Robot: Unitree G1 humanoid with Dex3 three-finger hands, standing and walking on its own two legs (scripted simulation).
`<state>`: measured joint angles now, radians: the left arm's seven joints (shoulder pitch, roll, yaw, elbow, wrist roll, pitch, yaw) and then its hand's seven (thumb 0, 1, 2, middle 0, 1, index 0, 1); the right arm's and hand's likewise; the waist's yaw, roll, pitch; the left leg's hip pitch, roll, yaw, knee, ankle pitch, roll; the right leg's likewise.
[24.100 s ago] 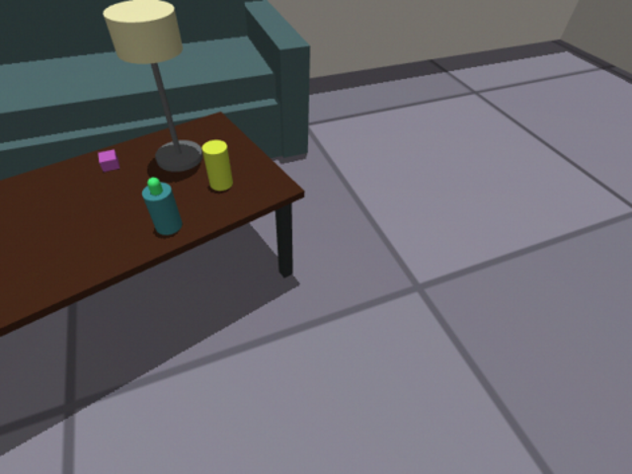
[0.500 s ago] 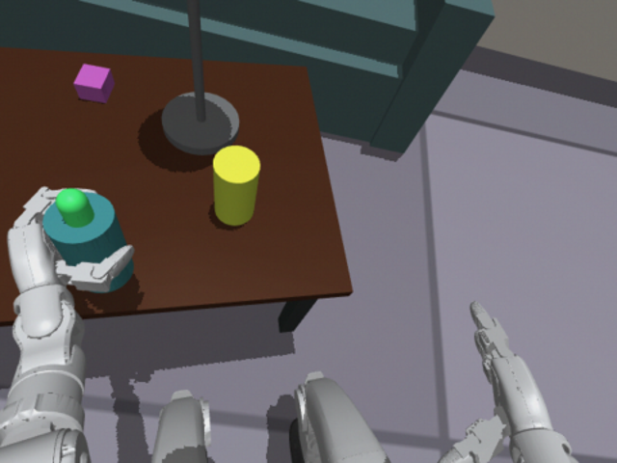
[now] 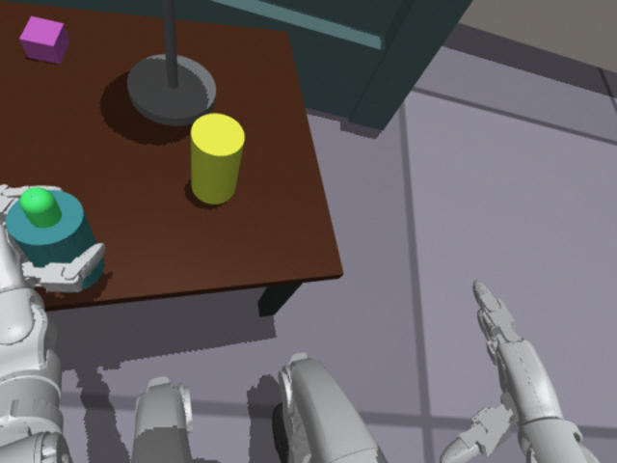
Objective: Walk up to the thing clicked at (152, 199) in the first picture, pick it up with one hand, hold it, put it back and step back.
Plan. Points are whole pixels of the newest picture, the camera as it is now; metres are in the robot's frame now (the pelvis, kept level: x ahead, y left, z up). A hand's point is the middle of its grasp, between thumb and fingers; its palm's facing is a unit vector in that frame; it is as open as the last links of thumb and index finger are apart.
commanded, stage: lower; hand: left
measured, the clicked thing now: (57, 236) +0.43 +0.22 -0.06
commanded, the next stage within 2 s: loosen in 0.10 s
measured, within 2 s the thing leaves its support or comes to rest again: rests again in 1.06 s
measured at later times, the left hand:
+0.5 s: hand (53, 234) +0.44 +0.22 -0.05, palm faces +0.27 -0.96 -0.03, open 11.1 cm
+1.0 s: hand (28, 220) +0.45 +0.24 -0.03, palm faces +0.29 -0.96 -0.03, open 17.4 cm
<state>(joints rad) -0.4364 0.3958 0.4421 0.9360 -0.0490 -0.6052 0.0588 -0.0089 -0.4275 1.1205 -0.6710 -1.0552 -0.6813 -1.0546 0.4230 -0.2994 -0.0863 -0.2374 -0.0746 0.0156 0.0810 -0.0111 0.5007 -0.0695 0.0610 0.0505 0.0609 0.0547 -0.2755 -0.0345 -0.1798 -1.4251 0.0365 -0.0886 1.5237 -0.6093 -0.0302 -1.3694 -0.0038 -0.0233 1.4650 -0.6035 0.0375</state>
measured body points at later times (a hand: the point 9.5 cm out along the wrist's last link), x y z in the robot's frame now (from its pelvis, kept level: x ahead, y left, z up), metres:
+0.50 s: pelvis -0.01 +0.01 -0.01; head +0.14 +0.07 +0.41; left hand +0.42 +0.27 -0.05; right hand +0.17 -0.26 +0.06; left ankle +0.04 +0.13 -0.57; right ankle +0.04 -0.15 -0.57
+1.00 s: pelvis -0.01 +0.00 +0.00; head +0.14 +0.07 +0.41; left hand +0.43 +0.29 -0.03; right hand +0.16 -0.26 +0.06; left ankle +0.04 +0.13 -0.57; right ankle +0.04 -0.15 -0.57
